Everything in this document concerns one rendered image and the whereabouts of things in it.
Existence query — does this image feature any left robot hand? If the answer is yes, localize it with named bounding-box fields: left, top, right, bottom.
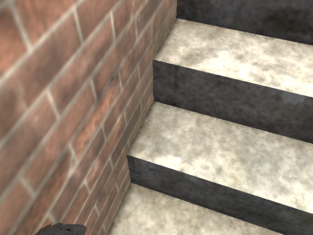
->
left=40, top=222, right=87, bottom=235

